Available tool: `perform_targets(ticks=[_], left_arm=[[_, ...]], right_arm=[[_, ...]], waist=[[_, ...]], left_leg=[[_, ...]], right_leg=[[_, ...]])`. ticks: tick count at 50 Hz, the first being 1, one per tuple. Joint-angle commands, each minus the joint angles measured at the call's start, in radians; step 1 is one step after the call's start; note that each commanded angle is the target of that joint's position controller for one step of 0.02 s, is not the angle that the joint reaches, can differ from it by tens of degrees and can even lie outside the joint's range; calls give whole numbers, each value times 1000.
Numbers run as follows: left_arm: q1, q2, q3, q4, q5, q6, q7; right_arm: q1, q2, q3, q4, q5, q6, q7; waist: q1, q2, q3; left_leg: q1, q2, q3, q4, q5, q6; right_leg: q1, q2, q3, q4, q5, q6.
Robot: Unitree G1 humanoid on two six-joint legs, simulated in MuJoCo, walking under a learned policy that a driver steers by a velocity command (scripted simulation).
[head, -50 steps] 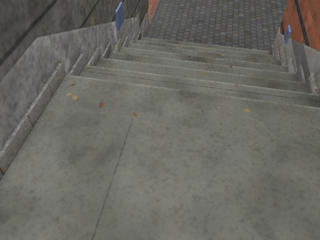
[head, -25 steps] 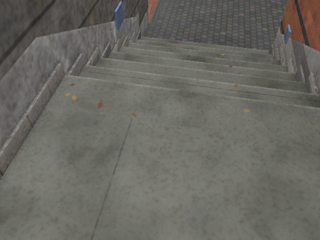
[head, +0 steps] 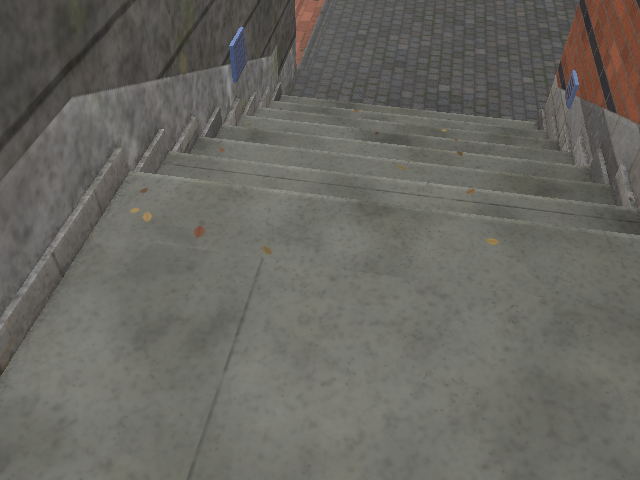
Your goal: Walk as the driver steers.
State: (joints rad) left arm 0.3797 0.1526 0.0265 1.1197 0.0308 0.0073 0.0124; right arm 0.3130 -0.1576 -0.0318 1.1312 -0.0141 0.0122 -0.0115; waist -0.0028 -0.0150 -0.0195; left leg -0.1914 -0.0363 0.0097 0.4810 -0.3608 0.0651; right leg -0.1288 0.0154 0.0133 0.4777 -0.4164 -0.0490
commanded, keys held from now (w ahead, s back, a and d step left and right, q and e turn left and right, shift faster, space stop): w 0.16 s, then w+e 0.84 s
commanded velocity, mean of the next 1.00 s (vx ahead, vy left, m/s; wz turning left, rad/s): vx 0.44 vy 0.00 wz -0.36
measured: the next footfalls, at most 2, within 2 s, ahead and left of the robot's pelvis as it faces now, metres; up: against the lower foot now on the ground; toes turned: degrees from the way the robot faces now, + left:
left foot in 0.52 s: +0.40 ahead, +0.21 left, -0.16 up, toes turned -4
right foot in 0.96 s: +0.60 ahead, -0.04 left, -0.16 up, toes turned -27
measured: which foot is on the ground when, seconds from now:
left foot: down 0.00-0.10, up 0.12-0.50, down 0.52-0.98, up 1.00-1.00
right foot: down 0.00-0.52, up 0.54-0.94, down 0.96-1.00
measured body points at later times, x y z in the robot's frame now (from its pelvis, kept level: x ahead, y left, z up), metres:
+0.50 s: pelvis +0.23 +0.07 -0.10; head +0.26 +0.10 +0.35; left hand +0.11 +0.32 -0.25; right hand +0.46 -0.18 -0.18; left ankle +0.39 +0.20 -0.84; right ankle -0.04 -0.11 -0.73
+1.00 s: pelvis +0.50 +0.05 -0.19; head +0.53 +0.02 +0.26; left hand +0.79 +0.19 -0.28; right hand +0.37 -0.15 -0.34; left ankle +0.38 +0.21 -0.86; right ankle +0.57 -0.02 -0.90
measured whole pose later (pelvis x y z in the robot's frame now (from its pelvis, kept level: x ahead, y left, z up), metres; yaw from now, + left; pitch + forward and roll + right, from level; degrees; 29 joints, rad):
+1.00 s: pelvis +0.50 +0.05 -0.19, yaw -24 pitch +1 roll +1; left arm -0.01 0.23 0.05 0.81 0.04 -0.03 -0.06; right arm 0.41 -0.21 -0.05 0.98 -0.02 -0.05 0.00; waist -0.04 0.03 0.07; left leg -0.11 0.11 0.24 0.88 -0.49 0.00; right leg -0.47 0.06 -0.13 0.65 -0.20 -0.17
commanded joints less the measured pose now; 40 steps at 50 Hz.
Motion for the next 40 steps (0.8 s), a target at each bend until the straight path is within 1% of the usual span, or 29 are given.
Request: perform_targets(ticks=[1,4,5,6,7,9,10,13,14,15,16,17,18,19,20,23,24,25,26,27,28,29,30,31,32,33,34,36,40], left_arm=[[25,57,13,-50,5,-25,-1],[104,73,19,-41,0,-47,-4],[170,100,30,-24,-6,-54,2],[263,158,48,5,-8,-59,7],[296,198,63,19,-3,-61,11],[288,171,66,21,21,-72,8],[259,155,62,6,33,-76,6],[185,156,58,-28,17,-90,4],[228,154,52,0,18,-110,16],[238,149,47,-3,15,-119,21],[214,157,47,-18,12,-127,23],[108,163,51,-53,12,-135,21],[48,148,44,-78,0,-133,13],[37,146,43,-80,-7,-131,6],[48,159,41,-82,-7,-119,6],[116,175,42,-83,25,-104,17],[145,184,44,-68,36,-93,27],[166,207,53,-49,33,-79,31],[201,190,61,-27,9,-73,31],[278,118,62,-8,-21,-74,30],[420,97,56,-13,-67,-85,48],[332,118,39,-42,-58,-80,50],[203,104,33,-74,-25,-68,36],[30,139,40,-120,8,-59,10],[-73,159,54,-162,13,-57,-21],[-114,145,53,-174,23,-44,-41],[-161,103,43,-202,5,-33,-56],[-157,78,37,-223,19,-23,-62],[-251,67,16,-280,4,-22,-80]], right_arm=[[47,-117,-32,-25,-8,-14,3],[-27,-122,-39,-66,-1,-25,11],[-98,-115,-40,-92,1,-34,9],[-158,-83,-34,-125,-4,-47,12],[-207,-100,-36,-157,-32,-60,10],[-236,-130,-50,-171,-40,-76,12],[-213,-138,-56,-163,-29,-80,22],[-210,-129,-58,-175,-36,-77,44],[-326,-146,-71,-220,-17,-82,42],[-385,-157,-69,-251,-22,-90,44],[-425,-157,-66,-270,-28,-94,48],[-445,-150,-55,-291,-25,-94,57],[-412,-117,-46,-280,-21,-92,74],[-380,-103,-43,-263,4,-83,90],[-359,-120,-46,-257,19,-72,95],[-287,-176,-52,-235,5,-63,76],[-191,-200,-64,-200,-2,-75,61],[-25,-226,-79,-141,-10,-80,45],[111,-277,-96,-93,-30,-83,41],[240,-323,-90,-49,-56,-103,56],[262,-315,-82,-53,-36,-103,72],[195,-332,-100,-103,-16,-93,73],[117,-304,-99,-129,-29,-86,54],[33,-226,-76,-176,-32,-86,37],[-64,-196,-57,-206,-38,-107,26],[-57,-188,-55,-190,-37,-119,22],[-42,-157,-42,-168,-25,-132,17],[-16,-150,-40,-160,-21,-142,7],[-5,-146,-36,-181,-6,-127,0]], waist=[[-9,82,168],[37,39,170],[76,-25,174],[113,-153,192],[128,-186,248],[115,-83,241],[98,-62,219],[61,-77,183],[93,-90,222],[111,-68,221],[115,-68,224],[85,-45,220],[77,-30,170],[80,-32,138],[80,-72,114],[87,-47,128],[50,-5,97],[-32,54,41],[-94,142,-10],[-60,292,-77],[32,350,-215],[-8,316,-281],[-7,305,-220],[-32,210,-111],[-5,184,-30],[8,180,46],[40,161,128],[62,159,109],[64,127,84]], left_leg=[[-52,140,-228,-168,-309,90],[-173,111,-208,-103,-310,89],[-292,49,-125,17,-240,64],[-440,-22,7,218,-127,32],[-576,7,52,322,-136,19],[-658,103,-43,448,-59,-2],[-662,108,-34,474,-24,-17],[-568,97,0,499,92,-50],[-743,159,-122,452,260,-63],[-798,158,-115,384,321,-72],[-777,158,-110,326,390,-77],[-590,158,-108,172,561,-71],[-333,119,-63,64,713,-57],[-121,87,-16,54,842,-54],[-33,90,-26,98,843,-56],[-66,134,-47,-64,821,-79],[-13,139,-37,-141,831,-88],[162,127,-6,-213,827,-103],[362,167,-27,-200,814,-114],[588,251,-34,133,1229,-161],[735,425,-172,290,1414,-144],[658,515,-369,122,682,-24],[448,532,-491,-76,66,63],[247,482,-466,-173,-145,65],[73,472,-368,-167,-30,71],[-56,456,-330,-168,99,72],[-181,395,-215,-212,169,60],[-159,388,-152,-204,413,87],[-88,349,54,-216,576,57]], right_leg=[[-179,-22,40,-31,-109,-39],[-60,-36,96,-69,-148,-66],[57,-85,193,-134,-188,-96],[183,-199,376,-230,-199,-152],[231,-308,492,-241,-45,-205],[263,-341,488,-199,145,-249],[253,-320,448,-182,161,-246],[116,-268,366,-149,316,-223],[215,-271,384,-134,214,-211],[250,-268,390,-132,208,-208],[216,-251,375,-121,239,-205],[34,-179,305,-95,156,-175],[-130,-118,229,-76,107,-138],[-265,-99,189,-72,74,-115],[-300,-106,196,-32,34,-103],[-90,-81,216,230,49,-84],[-14,-59,215,404,147,-88],[-36,-33,187,661,251,-93],[-188,34,166,966,-51,-83],[-463,110,172,1327,-513,-60],[-660,24,173,1392,-436,-51],[-765,-29,97,1357,-238,-62],[-776,-62,33,1393,-98,-47],[-756,-97,10,1361,-15,-48],[-691,-136,56,1137,161,-43],[-633,-152,60,1068,170,-38],[-586,-150,68,895,249,-13],[-546,-126,47,772,312,-10],[-421,-90,-53,420,394,-55]])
